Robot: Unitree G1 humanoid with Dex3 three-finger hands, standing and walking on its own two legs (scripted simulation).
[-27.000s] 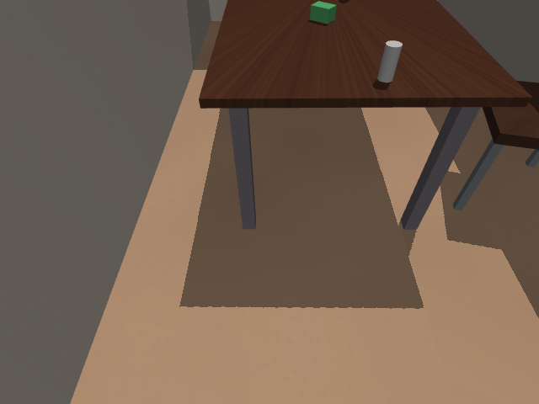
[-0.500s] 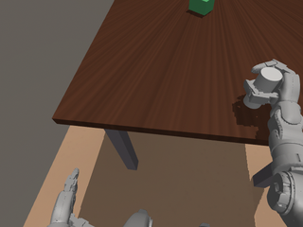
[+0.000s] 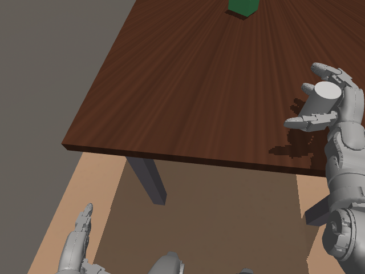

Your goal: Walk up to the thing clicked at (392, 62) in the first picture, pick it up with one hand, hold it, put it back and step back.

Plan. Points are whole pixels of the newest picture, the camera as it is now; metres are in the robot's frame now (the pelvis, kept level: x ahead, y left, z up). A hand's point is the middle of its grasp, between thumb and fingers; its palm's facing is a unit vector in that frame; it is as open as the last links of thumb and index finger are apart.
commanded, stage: withdraw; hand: right
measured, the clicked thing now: (315, 108) +0.48 -0.19 +0.08
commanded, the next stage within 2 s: rise in 0.38 s
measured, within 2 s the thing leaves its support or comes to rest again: neither
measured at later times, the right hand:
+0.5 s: hand out of the picture +0.48 -0.25 +0.21, palm faces +0.19 +0.98 -0.04, open 17.5 cm
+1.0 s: hand out of the picture +0.38 -0.34 +0.22, palm faces +0.46 +0.82 -0.34, open 17.7 cm
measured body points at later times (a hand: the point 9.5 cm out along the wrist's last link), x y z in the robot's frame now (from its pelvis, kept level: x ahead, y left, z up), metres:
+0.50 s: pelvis +0.01 +0.00 +0.02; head +0.05 -0.01 +0.47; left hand +0.15 +0.26 -0.03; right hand +0.46 -0.30 +0.21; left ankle +0.03 +0.14 -0.68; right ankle +0.01 -0.14 -0.68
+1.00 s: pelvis +0.03 -0.01 +0.04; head +0.03 +0.00 +0.49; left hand +0.18 +0.25 -0.02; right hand +0.35 -0.38 +0.24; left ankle +0.03 +0.14 -0.68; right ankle +0.01 -0.14 -0.68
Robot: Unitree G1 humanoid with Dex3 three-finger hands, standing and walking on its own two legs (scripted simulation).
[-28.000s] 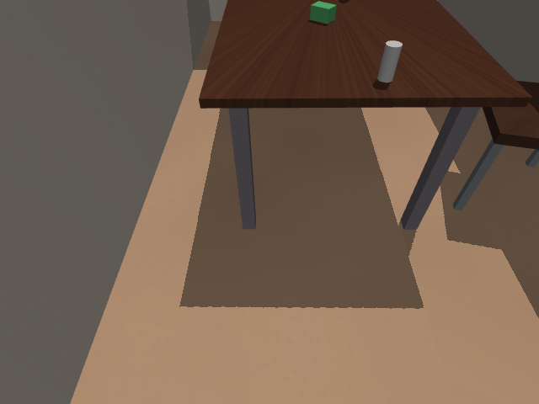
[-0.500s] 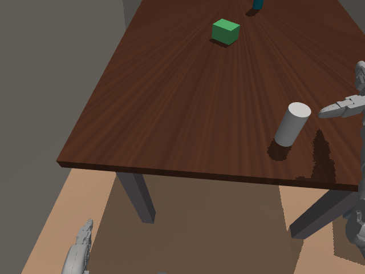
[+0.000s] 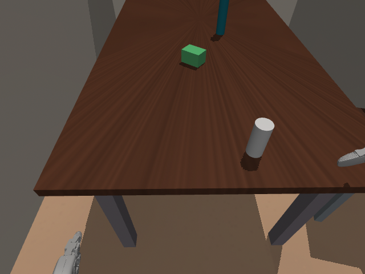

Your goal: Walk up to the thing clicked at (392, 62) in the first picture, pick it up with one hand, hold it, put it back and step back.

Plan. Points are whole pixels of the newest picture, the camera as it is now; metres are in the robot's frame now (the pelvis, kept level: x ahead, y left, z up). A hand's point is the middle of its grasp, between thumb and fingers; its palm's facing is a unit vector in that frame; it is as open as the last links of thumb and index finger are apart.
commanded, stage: sink last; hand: right
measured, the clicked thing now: (258, 138) +0.46 -0.18 +0.04
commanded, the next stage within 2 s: home in 0.74 s
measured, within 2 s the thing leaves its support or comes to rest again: neither
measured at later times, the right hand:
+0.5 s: hand out of the picture +0.15 -0.24 +0.13, palm faces +0.39 +0.83 -0.40, open 17.7 cm
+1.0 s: hand out of the picture +0.14 -0.24 +0.12, palm faces +0.38 +0.84 -0.38, open 17.5 cm
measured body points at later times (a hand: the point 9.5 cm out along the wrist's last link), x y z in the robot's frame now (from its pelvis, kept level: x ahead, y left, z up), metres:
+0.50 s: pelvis -0.02 +0.02 +0.00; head -0.03 +0.04 +0.45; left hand +0.15 +0.27 -0.06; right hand +0.12 -0.28 +0.16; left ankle +0.01 +0.14 -0.72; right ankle -0.02 -0.13 -0.72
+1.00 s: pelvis -0.03 +0.01 +0.01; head -0.04 +0.04 +0.46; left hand +0.14 +0.27 -0.05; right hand +0.12 -0.29 +0.14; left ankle +0.01 +0.14 -0.72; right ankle -0.02 -0.13 -0.72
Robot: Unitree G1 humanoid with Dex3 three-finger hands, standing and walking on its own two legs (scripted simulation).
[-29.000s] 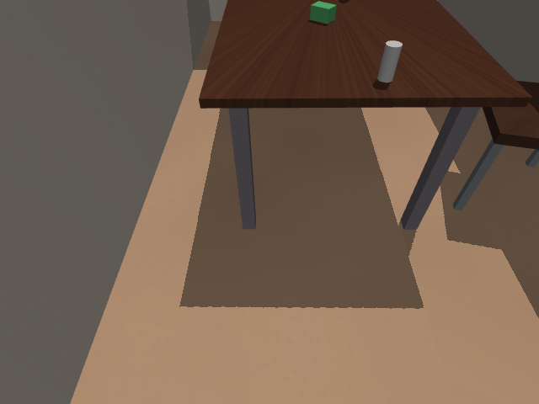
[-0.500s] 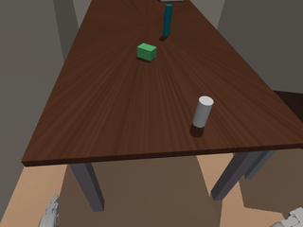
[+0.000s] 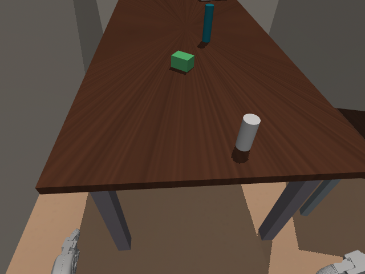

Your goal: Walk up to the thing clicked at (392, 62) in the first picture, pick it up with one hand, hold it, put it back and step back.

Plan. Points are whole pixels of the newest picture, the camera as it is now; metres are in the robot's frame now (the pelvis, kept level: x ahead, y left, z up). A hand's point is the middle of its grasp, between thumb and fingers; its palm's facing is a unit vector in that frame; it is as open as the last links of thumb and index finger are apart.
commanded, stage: home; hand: right
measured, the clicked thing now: (247, 133) +0.49 -0.18 +0.03
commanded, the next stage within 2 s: none
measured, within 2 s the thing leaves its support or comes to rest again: neither
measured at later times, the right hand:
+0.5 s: hand (262, 267) +0.18 -0.17 -0.09, palm faces +0.04 +0.98 -0.20, open 17.4 cm
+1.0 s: hand (278, 272) +0.17 -0.22 -0.12, palm faces -0.05 +0.94 -0.33, open 17.4 cm
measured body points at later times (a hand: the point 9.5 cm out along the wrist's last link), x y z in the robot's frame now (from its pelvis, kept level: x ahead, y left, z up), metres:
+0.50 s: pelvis +0.01 +0.00 +0.00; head +0.03 +0.00 +0.45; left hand +0.18 +0.23 -0.08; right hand +0.17 -0.22 -0.08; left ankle +0.04 +0.13 -0.73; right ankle +0.02 -0.15 -0.73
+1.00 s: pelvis +0.03 +0.00 +0.00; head +0.03 +0.00 +0.45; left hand +0.15 +0.26 -0.12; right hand +0.18 -0.26 -0.10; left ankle +0.04 +0.13 -0.73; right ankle +0.02 -0.15 -0.73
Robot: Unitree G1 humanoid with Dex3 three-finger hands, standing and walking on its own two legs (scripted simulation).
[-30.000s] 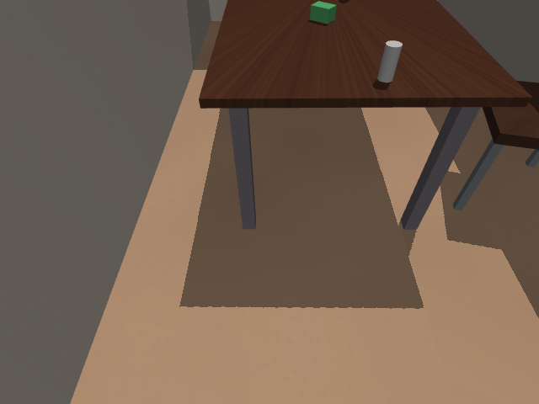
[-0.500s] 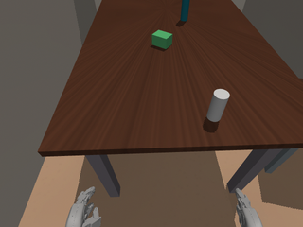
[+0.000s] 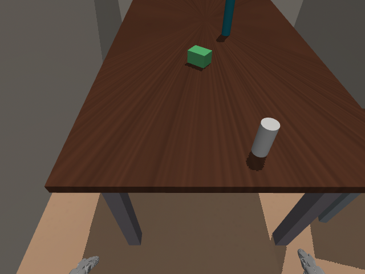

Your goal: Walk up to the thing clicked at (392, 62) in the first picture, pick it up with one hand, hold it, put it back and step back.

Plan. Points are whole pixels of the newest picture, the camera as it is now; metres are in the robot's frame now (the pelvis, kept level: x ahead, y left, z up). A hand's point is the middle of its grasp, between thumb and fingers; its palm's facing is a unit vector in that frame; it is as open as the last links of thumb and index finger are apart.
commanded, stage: home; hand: right
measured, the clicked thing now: (264, 138) +0.46 -0.19 +0.03
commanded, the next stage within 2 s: stand in 1.72 s
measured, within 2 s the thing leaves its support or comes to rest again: neither
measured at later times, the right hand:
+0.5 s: hand out of the picture +0.02 -0.26 -0.14, palm faces -0.06 +0.93 -0.37, open 17.3 cm
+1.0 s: hand out of the picture +0.06 -0.27 -0.14, palm faces -0.07 +0.93 -0.36, open 17.3 cm
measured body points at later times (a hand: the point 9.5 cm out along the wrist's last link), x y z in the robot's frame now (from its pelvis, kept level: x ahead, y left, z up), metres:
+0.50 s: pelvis -0.03 +0.00 +0.01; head -0.04 +0.01 +0.46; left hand +0.01 +0.31 -0.13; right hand +0.03 -0.31 -0.11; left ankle +0.01 +0.13 -0.73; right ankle -0.01 -0.14 -0.73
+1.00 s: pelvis -0.01 -0.01 +0.01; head -0.01 -0.01 +0.46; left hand +0.04 +0.30 -0.12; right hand +0.06 -0.31 -0.11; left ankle +0.01 +0.13 -0.73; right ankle -0.01 -0.14 -0.73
